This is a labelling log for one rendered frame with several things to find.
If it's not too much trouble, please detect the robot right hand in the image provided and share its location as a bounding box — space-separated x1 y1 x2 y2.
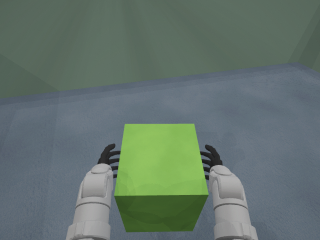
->
200 144 223 180

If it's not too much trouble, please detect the robot left forearm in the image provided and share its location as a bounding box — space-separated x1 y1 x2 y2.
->
65 163 114 240

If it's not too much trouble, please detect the robot right forearm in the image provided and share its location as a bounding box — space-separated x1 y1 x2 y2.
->
208 165 258 240

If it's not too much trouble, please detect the carton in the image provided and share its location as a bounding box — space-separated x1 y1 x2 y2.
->
114 124 209 233

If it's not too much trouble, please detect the robot left hand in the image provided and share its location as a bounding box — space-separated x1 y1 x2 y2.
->
97 143 121 179

